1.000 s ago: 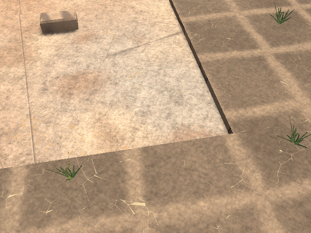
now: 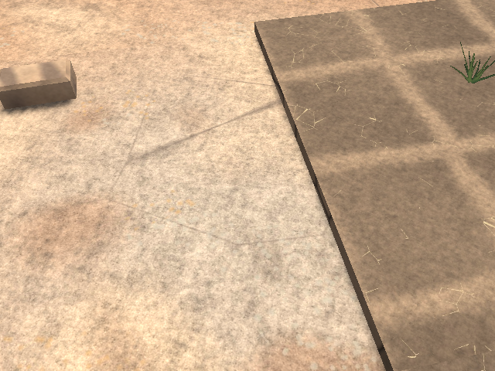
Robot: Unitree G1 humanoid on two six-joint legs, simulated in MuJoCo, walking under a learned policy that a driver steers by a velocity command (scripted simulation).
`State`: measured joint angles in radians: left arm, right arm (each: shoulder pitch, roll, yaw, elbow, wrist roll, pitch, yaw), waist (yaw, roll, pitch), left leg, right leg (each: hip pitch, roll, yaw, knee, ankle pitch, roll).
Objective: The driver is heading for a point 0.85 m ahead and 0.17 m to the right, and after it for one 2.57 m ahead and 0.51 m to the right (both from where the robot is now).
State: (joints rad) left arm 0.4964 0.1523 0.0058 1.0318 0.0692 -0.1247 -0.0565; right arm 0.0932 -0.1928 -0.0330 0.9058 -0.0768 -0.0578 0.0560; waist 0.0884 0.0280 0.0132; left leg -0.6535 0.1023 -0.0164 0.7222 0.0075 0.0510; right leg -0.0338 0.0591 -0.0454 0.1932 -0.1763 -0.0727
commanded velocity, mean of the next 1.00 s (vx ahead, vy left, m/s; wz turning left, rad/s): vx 0.50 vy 0.00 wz -0.31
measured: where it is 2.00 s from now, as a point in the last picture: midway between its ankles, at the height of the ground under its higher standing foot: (355, 220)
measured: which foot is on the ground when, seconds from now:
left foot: up 0.00-0.18, down 0.20-0.90, up 0.92-1.00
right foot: down 0.00-0.22, up 0.24-0.88, down 0.90-1.00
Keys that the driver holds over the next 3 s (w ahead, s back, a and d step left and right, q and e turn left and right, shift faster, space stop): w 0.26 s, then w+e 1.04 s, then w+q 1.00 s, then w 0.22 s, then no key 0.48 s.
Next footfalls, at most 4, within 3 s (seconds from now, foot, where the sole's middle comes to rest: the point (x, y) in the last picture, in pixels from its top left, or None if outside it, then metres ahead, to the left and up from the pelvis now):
0.20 left None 0.29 0.15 -0.79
0.90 right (325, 338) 0.66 -0.13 -0.91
1.30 left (294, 246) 0.98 -0.03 -0.91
1.74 right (395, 233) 1.02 -0.37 -0.85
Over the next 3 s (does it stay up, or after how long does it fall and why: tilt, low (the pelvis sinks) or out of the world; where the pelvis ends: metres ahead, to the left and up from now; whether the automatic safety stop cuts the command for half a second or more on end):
stays up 1.51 -0.30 -0.08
